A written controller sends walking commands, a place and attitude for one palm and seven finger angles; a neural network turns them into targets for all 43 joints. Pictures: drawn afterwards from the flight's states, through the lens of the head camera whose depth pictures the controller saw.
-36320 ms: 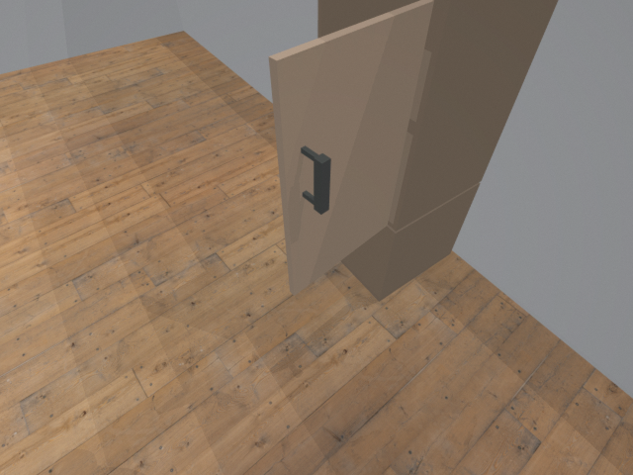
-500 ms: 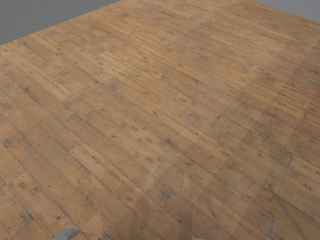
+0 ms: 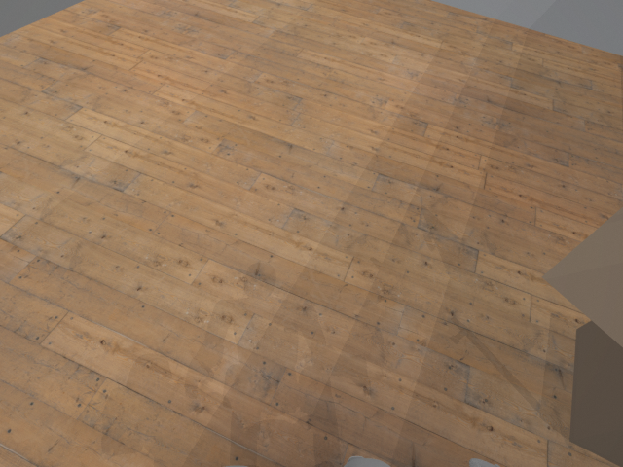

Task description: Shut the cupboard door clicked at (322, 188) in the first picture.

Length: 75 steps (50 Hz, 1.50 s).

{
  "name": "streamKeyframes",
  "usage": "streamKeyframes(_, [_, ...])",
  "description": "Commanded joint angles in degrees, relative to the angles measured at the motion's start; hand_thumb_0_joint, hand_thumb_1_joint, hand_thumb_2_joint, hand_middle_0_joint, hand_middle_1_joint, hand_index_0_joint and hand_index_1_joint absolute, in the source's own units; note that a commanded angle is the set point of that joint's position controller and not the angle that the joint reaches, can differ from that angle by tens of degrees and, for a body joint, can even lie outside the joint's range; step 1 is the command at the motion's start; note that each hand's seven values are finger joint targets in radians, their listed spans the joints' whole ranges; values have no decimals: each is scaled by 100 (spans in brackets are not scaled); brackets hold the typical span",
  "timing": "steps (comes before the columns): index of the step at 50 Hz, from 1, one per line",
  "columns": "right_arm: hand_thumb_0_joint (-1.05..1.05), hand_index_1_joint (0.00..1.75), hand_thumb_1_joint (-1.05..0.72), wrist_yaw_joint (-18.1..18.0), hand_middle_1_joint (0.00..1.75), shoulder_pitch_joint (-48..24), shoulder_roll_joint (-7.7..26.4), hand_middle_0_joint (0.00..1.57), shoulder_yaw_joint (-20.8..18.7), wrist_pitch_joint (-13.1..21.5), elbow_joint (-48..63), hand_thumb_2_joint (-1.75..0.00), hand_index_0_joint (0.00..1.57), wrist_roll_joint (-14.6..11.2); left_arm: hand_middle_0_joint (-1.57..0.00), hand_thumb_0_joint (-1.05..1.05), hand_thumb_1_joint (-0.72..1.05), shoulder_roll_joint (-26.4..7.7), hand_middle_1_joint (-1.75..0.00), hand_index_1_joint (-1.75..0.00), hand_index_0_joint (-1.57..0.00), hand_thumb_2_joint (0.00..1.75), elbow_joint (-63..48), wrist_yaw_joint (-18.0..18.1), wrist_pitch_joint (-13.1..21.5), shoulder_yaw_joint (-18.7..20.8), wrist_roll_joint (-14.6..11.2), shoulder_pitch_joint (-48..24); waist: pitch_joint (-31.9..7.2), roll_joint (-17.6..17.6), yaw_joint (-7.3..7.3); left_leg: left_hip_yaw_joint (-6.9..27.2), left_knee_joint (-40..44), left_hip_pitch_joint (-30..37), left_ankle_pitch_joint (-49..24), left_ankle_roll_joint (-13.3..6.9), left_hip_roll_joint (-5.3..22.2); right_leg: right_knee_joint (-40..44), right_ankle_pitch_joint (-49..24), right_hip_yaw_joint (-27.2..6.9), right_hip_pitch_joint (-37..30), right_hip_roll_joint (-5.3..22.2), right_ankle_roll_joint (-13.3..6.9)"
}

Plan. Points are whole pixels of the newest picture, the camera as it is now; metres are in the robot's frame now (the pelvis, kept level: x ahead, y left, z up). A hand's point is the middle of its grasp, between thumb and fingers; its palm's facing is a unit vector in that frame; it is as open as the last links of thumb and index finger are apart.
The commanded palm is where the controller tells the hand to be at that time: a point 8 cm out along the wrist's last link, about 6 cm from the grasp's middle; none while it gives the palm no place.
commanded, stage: turn to face it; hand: left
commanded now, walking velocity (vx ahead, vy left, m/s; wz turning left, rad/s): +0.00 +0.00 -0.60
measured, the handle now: out of the picture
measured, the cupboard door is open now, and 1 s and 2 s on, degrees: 62 62 62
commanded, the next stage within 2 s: take the last steps up to it in 1.36 s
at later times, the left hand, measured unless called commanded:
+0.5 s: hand (217, 440) +0.17 +0.14 -0.15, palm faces -0.29 -0.92 -0.26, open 7.4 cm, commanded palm none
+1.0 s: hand (268, 388) +0.24 +0.08 -0.15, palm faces -0.56 -0.79 -0.26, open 7.4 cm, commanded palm none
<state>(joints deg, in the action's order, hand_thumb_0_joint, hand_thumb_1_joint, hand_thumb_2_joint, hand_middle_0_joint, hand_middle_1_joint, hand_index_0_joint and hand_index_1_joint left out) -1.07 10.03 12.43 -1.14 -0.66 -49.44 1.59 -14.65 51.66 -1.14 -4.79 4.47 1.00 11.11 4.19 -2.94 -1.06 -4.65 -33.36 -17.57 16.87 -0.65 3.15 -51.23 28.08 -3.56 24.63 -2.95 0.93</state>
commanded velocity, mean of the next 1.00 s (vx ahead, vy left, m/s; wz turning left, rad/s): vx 0.00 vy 0.00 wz -0.57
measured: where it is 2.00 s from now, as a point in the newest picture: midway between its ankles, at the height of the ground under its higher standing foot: outside the picture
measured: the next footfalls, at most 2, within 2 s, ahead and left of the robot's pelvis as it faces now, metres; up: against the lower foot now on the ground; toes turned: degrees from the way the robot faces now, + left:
right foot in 0.30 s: +0.01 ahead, -0.15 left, +0.00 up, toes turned -16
left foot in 0.62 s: +0.13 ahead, +0.07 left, +0.00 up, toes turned -18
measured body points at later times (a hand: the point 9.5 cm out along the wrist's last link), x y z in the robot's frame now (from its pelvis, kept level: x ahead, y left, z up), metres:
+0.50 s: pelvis +0.01 -0.03 +0.00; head +0.06 -0.05 +0.45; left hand +0.18 +0.19 -0.13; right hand +0.00 -0.31 -0.14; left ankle +0.05 +0.10 -0.68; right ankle -0.03 -0.14 -0.73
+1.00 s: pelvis +0.02 -0.03 -0.01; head +0.06 -0.06 +0.44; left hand +0.27 +0.12 -0.13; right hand -0.09 -0.28 -0.15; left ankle +0.09 +0.09 -0.73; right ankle -0.05 -0.12 -0.74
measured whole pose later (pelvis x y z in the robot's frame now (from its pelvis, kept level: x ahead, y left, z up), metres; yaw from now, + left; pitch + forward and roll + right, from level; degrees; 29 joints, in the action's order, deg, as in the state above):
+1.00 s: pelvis +0.02 -0.03 -0.01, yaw -35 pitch +1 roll +0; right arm -0.1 14.7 14.0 -2.6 -1.8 -51.9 1.4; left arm -15.0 49.8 -2.1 -3.3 3.9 1.1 7.7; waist 4.6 1.1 0.7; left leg -13.0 -37.8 -16.3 20.9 2.9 10.4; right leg -32.6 16.3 4.2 15.2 1.5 -1.1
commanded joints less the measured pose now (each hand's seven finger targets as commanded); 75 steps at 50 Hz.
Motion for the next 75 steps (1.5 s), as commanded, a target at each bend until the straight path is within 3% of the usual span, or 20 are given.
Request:
streamKeyframes(1, [0, 30, -90, -141, 30, 153, 1183, 20, -290, 108, 366, -90, 20, 45, -20, 0, 90, -472, -30, -30, -20, 90, -564, -100, 150, 163, 19, -283, -440, 1213, 110, 911, 1476, 905, -2374, -656, 1724, -1531, -29, 279, 738, 436, 208])
streamKeyframes(9, [0, 30, -90, -54, 30, 609, 1299, 20, -436, 46, 55, -90, 20, 20, -20, 0, 90, -261, -30, -30, -20, 90, -668, -130, 182, 54, 9, -617, -697, 1690, 386, 20, 875, 1436, -3209, -559, 1735, 663, -262, 959, -148, 309, 126])
streamKeyframes(12, [0, 30, -90, -24, 30, 420, 1375, 20, -479, 16, 76, -90, 20, -15, -20, 0, 90, -388, -30, -30, -20, 90, -545, -109, 245, 87, 12, -219, -763, 1427, 104, -275, 250, 948, -2635, -202, 1642, 2187, -1390, 1080, -1222, 234, -23])
streamKeyframes(13, [0, 30, -90, 9, 30, 343, 1282, 20, -490, 12, 129, -90, 20, -62, -20, 0, 90, -684, -30, -30, -20, 90, -414, -72, 290, 147, 36, 223, -920, 837, -119, -472, -458, 303, -1868, 92, 1427, 2812, -2159, 600, -2141, 600, -186])
streamKeyframes(14, [0, 30, -90, 47, 30, 198, 776, 20, -368, -9, 368, -90, 20, -95, -20, 0, 90, -1340, -30, -30, -20, 90, -315, 10, 370, 265, 89, 558, -928, -1132, -316, -865, -1734, -1267, 941, 480, 567, 3202, -3850, -1334, -3111, 2082, -740])
streamKeyframes(15, [0, 30, -90, -6, 30, -153, 772, 20, -291, -71, 555, -90, 20, -85, -20, 0, 90, -1591, -30, -30, -20, 90, -217, 73, 372, 277, -2, 845, -821, -1233, -490, -168, -2769, -1734, 2182, 539, 238, 3069, -5252, -1849, -2692, 2675, -1314])
streamKeyframes(20, [0, 30, -90, -3, 30, -23, 751, 20, -283, -100, 238, -90, 20, -65, -20, 0, 90, -1013, -30, -30, -20, 90, -550, 180, 350, 170, 25, -271, -726, -616, 82, 343, -2909, -1403, 814, 621, 334, 2945, -4060, -892, -1779, 1642, -1152])
streamKeyframes(29, [0, 30, -90, -41, 30, 564, 734, 20, -258, 10, 137, -90, 20, -127, -20, 0, 90, -1086, -30, -30, -20, 90, -530, 132, 272, 216, 14, -457, -768, -549, 358, 141, 371, 445, -326, 542, -99, 2417, -3098, -1391, -866, 1276, -769])
streamKeyframes(31, [0, 30, -90, -77, 30, 843, 1562, 20, -391, 118, 122, -90, 20, 6, -20, 0, 90, -473, -30, -30, -20, 90, -677, 62, 195, 106, -83, -132, -981, 1855, 342, 2067, 1564, 1680, -1112, -182, 1746, 738, -438, -335, 614, -1, -83])
streamKeyframes(32, [0, 30, -90, -96, 30, 985, 1753, 20, -404, 89, 213, -90, 20, 20, -20, 0, 90, -536, -30, -30, -20, 90, -785, 35, 227, 88, -40, -253, -918, 1971, 444, 2580, 1692, 1313, -1611, -780, 2584, -568, 932, 146, 679, 23, 16])
streamKeyframes(37, [0, 30, -90, -125, 30, 277, 1210, 20, -293, 114, 315, -90, 20, 46, -20, 0, 90, -427, -30, -30, -20, 90, -567, -113, 139, 130, 6, -395, -499, 1301, 153, 719, 1408, 992, -2429, -589, 1678, -1390, -49, 374, 688, 477, 226])
streamKeyframes(44, [0, 30, -90, -42, 30, 662, 1337, 20, -425, 52, 43, -90, 20, 21, -20, 0, 90, -259, -30, -30, -20, 90, -641, -123, 185, 35, 2, -610, -760, 1625, 394, 63, 946, 1297, -2900, -563, 1795, 666, -204, 930, -243, 327, 113])
streamKeyframes(47, [0, 30, -90, -11, 30, 404, 1380, 20, -462, 12, 56, -90, 20, -19, -20, 0, 90, -380, -30, -30, -20, 90, -488, -93, 231, 68, 5, -143, -726, 1447, 83, -252, 407, 660, -2108, -213, 1679, 2149, -1395, 1050, -1329, 267, -25])
streamKeyframes(48, [0, 30, -90, 16, 30, 332, 1245, 20, -462, 0, 105, -90, 20, -60, -20, 0, 90, -660, -30, -30, -20, 90, -364, -55, 278, 125, 33, 248, -858, 829, -112, -429, -270, 130, -1363, 75, 1413, 2841, -2018, 538, -2089, 629, -180])
streamKeyframes(49, [0, 30, -90, 51, 30, 264, 763, 20, -345, -18, 311, -90, 20, -97, -20, 0, 90, -1290, -30, -30, -20, 90, -304, 25, 362, 226, 93, 461, -814, -1082, -225, -858, -1446, -1323, 1089, 476, 549, 3339, -3397, -1320, -2922, 2065, -723])
streamKeyframes(50, [0, 30, -90, 10, 30, -127, 760, 20, -282, -90, 484, -90, 20, -86, -20, 0, 90, -1559, -30, -30, -20, 90, -209, 85, 361, 248, 11, 769, -672, -1128, -469, -198, -2571, -1668, 2130, 508, 230, 3286, -4471, -1849, -2366, 2690, -1311])
streamKeyframes(56, [0, 30, -90, 4, 30, 243, 662, 20, -253, -113, 12, -90, 20, -62, -20, 0, 90, -874, -30, -30, -20, 90, -398, 190, 393, 111, 31, -239, -750, -670, 157, 260, -2630, -1260, 691, 586, 242, 3028, -4091, -595, -1751, 1600, -1126])
streamKeyframes(64, [0, 30, -90, -48, 30, 664, 558, 20, -198, -1, -186, -90, 20, -96, -20, 0, 90, -868, -30, -30, -20, 90, -187, 182, 324, 139, 10, -255, -703, -470, 297, 83, 401, 442, -460, 461, -82, 2589, -3100, -960, -1074, 1373, -831])
streamKeyframes(67, [0, 30, -90, -100, 30, 951, 1445, 20, -322, 76, -147, -90, 20, 30, -20, 0, 90, -268, -30, -30, -20, 90, -353, 136, 259, 19, -53, 29, -728, 1884, 303, 2343, 1609, 1063, -1877, -760, 2178, 391, 516, 241, 148, 108, -68])
streamKeyframes(75, [0, 30, -90, -139, 30, 747, 1022, 20, -266, 90, -306, -90, 20, 63, -20, 0, 90, -89, -30, -30, -20, 90, -94, 7, 182, -19, 2, -252, -633, 1274, 297, 830, 1511, 1110, -2147, -695, 1533, -41, -98, 533, -50, 354, 68])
